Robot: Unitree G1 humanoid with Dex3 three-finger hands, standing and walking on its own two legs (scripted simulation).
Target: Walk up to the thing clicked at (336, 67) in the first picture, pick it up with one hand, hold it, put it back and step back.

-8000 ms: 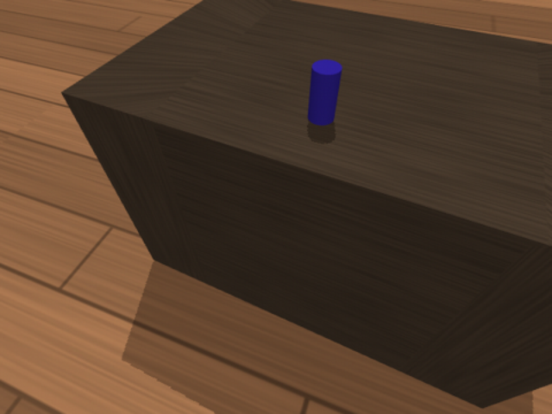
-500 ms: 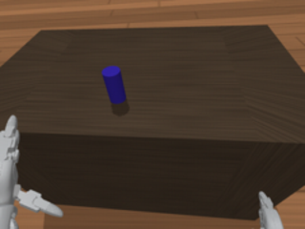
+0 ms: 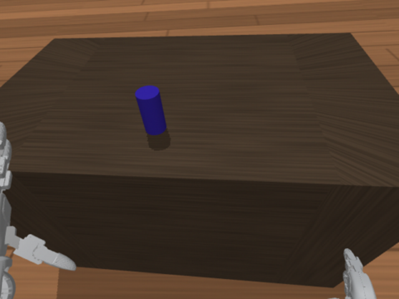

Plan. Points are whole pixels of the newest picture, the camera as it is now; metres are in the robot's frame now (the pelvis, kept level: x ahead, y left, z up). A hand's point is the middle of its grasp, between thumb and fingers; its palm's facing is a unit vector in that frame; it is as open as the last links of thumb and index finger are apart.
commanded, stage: rise first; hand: left
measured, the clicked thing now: (151, 111) +0.53 +0.18 +0.08
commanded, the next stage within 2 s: go down in 0.20 s
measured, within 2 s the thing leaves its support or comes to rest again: neither
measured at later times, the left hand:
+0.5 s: hand (33, 193) +0.20 +0.26 +0.20, palm faces +0.42 -0.80 -0.42, open 17.6 cm
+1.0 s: hand (35, 134) +0.31 +0.31 +0.20, palm faces +0.22 -0.95 -0.22, open 17.5 cm
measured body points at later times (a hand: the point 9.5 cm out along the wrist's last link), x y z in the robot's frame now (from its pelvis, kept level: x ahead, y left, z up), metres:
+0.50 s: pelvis +0.00 +0.00 +0.00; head -0.01 -0.02 +0.45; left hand +0.17 +0.30 +0.22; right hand +0.17 -0.27 -0.09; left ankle +0.01 +0.13 -0.74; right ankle +0.01 -0.13 -0.74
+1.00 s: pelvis +0.00 +0.01 +0.00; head -0.01 +0.00 +0.45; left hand +0.30 +0.36 +0.21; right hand +0.16 -0.25 -0.09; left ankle +0.01 +0.13 -0.74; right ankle +0.01 -0.13 -0.74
